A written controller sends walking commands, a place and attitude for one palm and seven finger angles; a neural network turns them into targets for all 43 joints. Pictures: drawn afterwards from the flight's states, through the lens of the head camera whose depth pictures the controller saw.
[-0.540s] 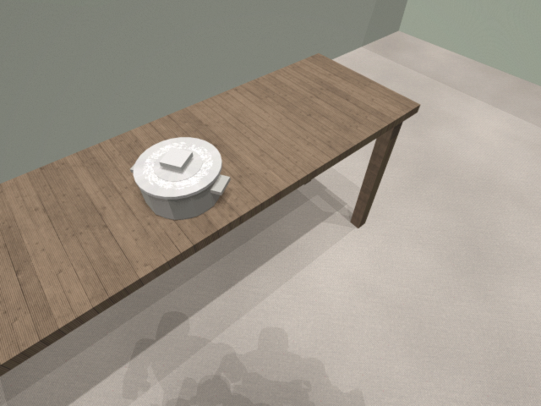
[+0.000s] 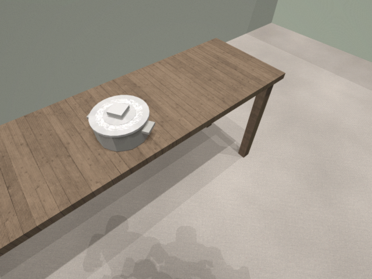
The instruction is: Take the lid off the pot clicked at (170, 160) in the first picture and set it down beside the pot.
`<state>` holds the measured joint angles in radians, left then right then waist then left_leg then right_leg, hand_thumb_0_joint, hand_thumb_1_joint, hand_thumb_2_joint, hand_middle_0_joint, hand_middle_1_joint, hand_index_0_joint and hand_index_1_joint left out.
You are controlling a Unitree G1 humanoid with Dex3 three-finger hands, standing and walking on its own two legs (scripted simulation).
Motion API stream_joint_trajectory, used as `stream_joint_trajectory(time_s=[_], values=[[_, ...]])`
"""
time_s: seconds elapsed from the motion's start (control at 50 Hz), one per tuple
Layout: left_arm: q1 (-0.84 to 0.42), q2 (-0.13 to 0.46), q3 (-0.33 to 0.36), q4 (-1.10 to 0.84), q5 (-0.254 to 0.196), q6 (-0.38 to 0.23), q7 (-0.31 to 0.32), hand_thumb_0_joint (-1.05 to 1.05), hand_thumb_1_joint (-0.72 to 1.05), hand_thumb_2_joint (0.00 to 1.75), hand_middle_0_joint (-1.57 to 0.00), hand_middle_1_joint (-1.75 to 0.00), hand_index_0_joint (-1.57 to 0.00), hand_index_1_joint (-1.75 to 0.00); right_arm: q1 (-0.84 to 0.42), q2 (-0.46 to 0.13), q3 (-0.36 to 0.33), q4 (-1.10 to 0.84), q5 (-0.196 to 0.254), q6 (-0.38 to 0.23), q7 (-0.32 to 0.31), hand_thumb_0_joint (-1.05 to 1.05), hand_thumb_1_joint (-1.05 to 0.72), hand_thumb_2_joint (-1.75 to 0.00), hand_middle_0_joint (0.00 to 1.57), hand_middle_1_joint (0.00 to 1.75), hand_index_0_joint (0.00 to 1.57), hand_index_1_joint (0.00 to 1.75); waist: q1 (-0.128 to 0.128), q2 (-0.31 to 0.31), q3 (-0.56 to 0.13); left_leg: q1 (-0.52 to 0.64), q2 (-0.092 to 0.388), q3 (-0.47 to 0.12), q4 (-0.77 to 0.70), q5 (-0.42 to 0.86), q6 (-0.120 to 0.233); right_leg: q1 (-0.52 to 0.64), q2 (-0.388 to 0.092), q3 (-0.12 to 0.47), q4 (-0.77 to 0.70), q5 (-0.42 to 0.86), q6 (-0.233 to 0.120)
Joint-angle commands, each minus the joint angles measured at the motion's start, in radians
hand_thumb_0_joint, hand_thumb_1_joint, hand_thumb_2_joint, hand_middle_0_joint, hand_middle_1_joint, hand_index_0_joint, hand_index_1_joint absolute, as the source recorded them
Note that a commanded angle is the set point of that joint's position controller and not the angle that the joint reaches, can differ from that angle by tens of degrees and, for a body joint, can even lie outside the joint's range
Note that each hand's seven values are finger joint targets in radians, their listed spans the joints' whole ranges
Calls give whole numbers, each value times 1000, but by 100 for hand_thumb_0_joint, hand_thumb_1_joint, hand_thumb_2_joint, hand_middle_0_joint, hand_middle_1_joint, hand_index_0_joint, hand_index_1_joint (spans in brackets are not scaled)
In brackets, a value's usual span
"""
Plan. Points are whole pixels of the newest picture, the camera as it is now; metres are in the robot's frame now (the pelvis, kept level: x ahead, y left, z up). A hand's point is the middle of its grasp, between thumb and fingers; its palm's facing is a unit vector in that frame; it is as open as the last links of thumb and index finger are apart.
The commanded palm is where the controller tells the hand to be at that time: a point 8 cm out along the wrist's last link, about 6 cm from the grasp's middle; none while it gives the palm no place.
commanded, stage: look at it before walking up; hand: left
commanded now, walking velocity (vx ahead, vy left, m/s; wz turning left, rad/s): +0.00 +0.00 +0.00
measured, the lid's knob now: (118, 109) +0.61 +0.26 -0.02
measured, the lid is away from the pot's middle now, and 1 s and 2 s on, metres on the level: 0.00 0.00 0.00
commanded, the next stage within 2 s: walk to a spot facing it in 0.10 s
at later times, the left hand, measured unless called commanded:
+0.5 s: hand out of the picture +0.07 +0.20 -0.17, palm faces -0.12 -0.95 -0.30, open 7.4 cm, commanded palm none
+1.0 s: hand out of the picture +0.11 +0.17 -0.17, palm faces -0.33 -0.90 -0.27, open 7.4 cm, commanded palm none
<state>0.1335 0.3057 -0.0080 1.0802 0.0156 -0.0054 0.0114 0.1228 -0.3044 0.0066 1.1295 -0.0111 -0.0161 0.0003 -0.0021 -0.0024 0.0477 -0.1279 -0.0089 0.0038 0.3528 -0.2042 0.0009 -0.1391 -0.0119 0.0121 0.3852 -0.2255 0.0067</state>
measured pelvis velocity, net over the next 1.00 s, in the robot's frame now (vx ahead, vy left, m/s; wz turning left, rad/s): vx -0.01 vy -0.01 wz -0.43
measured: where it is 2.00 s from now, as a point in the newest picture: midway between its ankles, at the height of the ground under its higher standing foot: outside the picture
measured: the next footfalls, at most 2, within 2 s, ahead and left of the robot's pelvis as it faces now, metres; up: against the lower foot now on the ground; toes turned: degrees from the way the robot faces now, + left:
left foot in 1.06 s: +0.08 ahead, +0.11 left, +0.00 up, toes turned -30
right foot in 1.44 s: -0.06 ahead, -0.12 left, +0.00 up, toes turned -45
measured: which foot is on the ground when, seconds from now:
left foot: down 0.00-0.58, up 0.60-1.00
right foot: down 0.00-1.00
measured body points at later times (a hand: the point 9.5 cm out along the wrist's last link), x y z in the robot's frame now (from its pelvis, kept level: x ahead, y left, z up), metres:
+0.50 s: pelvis -0.01 -0.01 -0.01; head +0.03 -0.03 +0.43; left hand +0.07 +0.25 -0.15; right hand +0.05 -0.28 -0.16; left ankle -0.01 +0.12 -0.75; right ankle -0.01 -0.12 -0.74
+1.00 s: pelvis -0.01 -0.01 +0.00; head +0.04 -0.03 +0.44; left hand +0.13 +0.22 -0.14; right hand +0.03 -0.30 -0.14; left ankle +0.04 +0.14 -0.71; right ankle -0.01 -0.11 -0.75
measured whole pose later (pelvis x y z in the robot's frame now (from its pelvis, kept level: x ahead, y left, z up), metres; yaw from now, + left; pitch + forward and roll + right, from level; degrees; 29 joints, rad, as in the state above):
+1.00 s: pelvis -0.01 -0.01 +0.00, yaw -25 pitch +2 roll +1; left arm 0.27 0.23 0.06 0.89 0.03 0.05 0.01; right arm 0.07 -0.23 -0.05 0.88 0.00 0.04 -0.02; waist 0.06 -0.02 0.08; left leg -0.36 0.00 -0.04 0.75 -0.40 -0.06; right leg -0.31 0.13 0.24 0.46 -0.18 -0.04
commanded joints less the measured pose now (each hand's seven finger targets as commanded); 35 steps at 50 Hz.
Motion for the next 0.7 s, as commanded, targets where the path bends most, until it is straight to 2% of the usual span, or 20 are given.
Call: stream_joint_trajectory(time_s=[0.0, 0.2, 0.22, 0.26, 0.3, 0.34, 0.4, 0.44, 0.46, 0.48, 0.5, 0.52, 0.54, 0.56, 0.58, 0.6, 0.62, 0.64, 0.66, 0.68], values=[[-32, 198, 40, -57, -3, -22, 12, 0, 90, 90, -20, -30, -20, -30, -26, -184, -33, -56, 5, -19, -16, 0, -90, -90, 20, 30, 20, 30, 1, -6, -74, 39, 121, -93, -41, 183, 21, -8, -110, 87, -58, 183, -23], [-35, 204, 42, -53, -3, -20, 10, 0, 90, 90, -20, -30, -20, -30, -30, -194, -34, -55, 4, -19, -18, 0, -90, -90, 20, 30, 20, 30, 0, -5, -75, 59, 128, -84, -48, 191, 19, -16, -103, 99, -61, 195, -24], [-32, 189, 42, -56, -3, -15, 10, 0, 90, 90, -20, -30, -20, -30, -19, -177, -33, -56, 2, -17, -19, 0, -90, -90, 20, 30, 20, 30, -2, 0, -79, 67, 131, -70, -36, 198, 15, -25, -102, 105, -49, 218, -24], [7, 122, 33, -62, -5, 8, 13, 0, 90, 90, -20, -30, -20, -30, 24, -101, -24, -61, 0, -2, -24, 0, -90, -90, 20, 30, 20, 30, -6, 8, -75, 76, 137, -35, 2, 212, 3, -66, -92, 114, -7, 254, -16], [24, 120, 41, -85, -3, 24, 12, 0, 90, 90, -20, -30, -20, -30, 49, -104, -34, -84, -1, 11, -30, 0, -90, -90, 20, 30, 20, 30, -9, 0, -70, 73, 149, -16, 28, 191, 4, -104, -76, 125, 38, 259, -17], [41, 121, 49, -113, -1, 32, 8, 0, 90, 90, -20, -30, -20, -30, 59, -117, -48, -115, -1, 17, -32, 0, -90, -90, 20, 30, 20, 30, -8, 24, -77, 87, 175, -14, 39, 194, 17, -146, -49, 122, 96, 246, -17], [59, 105, 60, -154, 1, 44, -2, 0, 90, 90, -20, -30, -20, -30, 46, -136, -71, -167, -3, 26, -33, 0, -90, -90, 20, 30, 20, 30, -1, 82, -44, 40, 239, -36, 34, 144, 56, -211, -4, 92, 212, 125, -8], [84, 84, 66, -173, 1, 50, -7, 0, 90, 90, -20, -30, -20, -30, 32, -144, -82, -196, -4, 25, -31, 0, -90, -90, 20, 30, 20, 30, 10, 156, -49, 25, 307, -72, 9, 172, 106, -246, 22, 56, 351, -84, -1], [92, 71, 71, -183, 2, 53, -10, 0, 90, 90, -20, -30, -20, -30, 30, -142, -88, -208, -7, 26, -30, 0, -90, -90, 20, 30, 20, 30, 12, 181, -44, -4, 348, -67, 4, 187, 134, -243, 14, 15, 416, -199, 7], [101, 63, 75, -190, 3, 54, -14, 0, 90, 90, -20, -30, -20, -30, 21, -136, -89, -219, -9, 26, -29, 0, -90, -90, 20, 30, 20, 30, 18, 177, -35, -51, 362, -51, 20, 201, 144, -212, -8, 3, 421, -240, 7], [142, 55, 80, -188, 3, 51, -18, 0, 90, 90, -20, -30, -20, -30, -8, -134, -91, -232, -11, 28, -28, 0, -90, -90, 20, 30, 20, 30, 47, 157, -39, -83, 344, -7, 89, 205, 120, -155, -21, 0, 349, -195, 3], [212, 63, 88, -173, 8, 44, -19, 0, 90, 90, -20, -30, -20, -30, -38, -125, -94, -246, -9, 33, -25, 0, -90, -90, 20, 30, 20, 30, 85, 73, -39, -139, 282, 59, 234, 137, 69, -81, -21, 19, 200, -48, -5], [242, 147, 101, -173, 19, 32, -9, 0, 90, 90, -20, -30, -20, -30, -24, -71, -88, -266, -1, 40, -22, 0, -90, -90, 20, 30, 20, 30, 83, -215, -50, -263, 137, 150, 469, -92, -11, -30, -149, 267, 20, 165, -58], [254, 192, 112, -182, 9, 26, 3, 0, 90, 90, -20, -30, -20, -30, -41, -32, -80, -298, 0, 47, -22, 0, -90, -90, 20, 30, 20, 30, 87, -359, -30, -400, 29, 99, 658, -394, -46, -24, -300, 531, -89, 350, -157], [252, 173, 110, -191, 3, 25, 14, 0, 90, 90, -20, -30, -20, -30, -55, -44, -80, -293, 0, 56, -27, 0, -90, -90, 20, 30, 20, 30, 85, -266, -35, -400, 54, -31, 745, -371, -37, -57, -299, 571, -120, 269, -185], [186, 152, 110, -205, 3, 26, 16, 0, 90, 90, -20, -30, -20, -30, -43, -39, -85, -284, 2, 52, -26, 0, -90, -90, 20, 30, 20, 30, 43, -178, -11, -431, 69, -56, 789, -301, -38, -49, -266, 528, -92, 226, -203], [149, 130, 106, -221, -1, 23, 13, 0, 90, 90, -20, -30, -20, -30, -24, -38, -86, -273, -2, 49, -23, 0, -90, -90, 20, 30, 20, 30, 27, -121, -24, -425, 80, -54, 796, -239, -47, -42, -227, 466, -69, 233, -200], [142, 118, 106, -230, -2, 18, 16, 0, 90, 90, -20, -30, -20, -30, -3, -28, -84, -262, -3, 44, -20, 0, -90, -90, 20, 30, 20, 30, 22, -78, -76, -406, 84, -42, 769, -204, -54, -1, -204, 418, -44, 294, -195], [148, 111, 106, -232, -1, 15, 15, 0, 90, 90, -20, -30, -20, -30, -8, -20, -83, -263, -4, 44, -20, 0, -90, -90, 20, 30, 20, 30, 24, -87, -97, -393, 79, -37, 750, -192, -61, 9, -190, 397, -35, 324, -187], [163, 106, 107, -229, -1, 14, 15, 0, 90, 90, -20, -30, -20, -30, -15, -18, -83, -266, -3, 46, -23, 0, -90, -90, 20, 30, 20, 30, 30, -95, -100, -394, 73, -36, 733, -188, -66, 20, -186, 400, -35, 338, -187]])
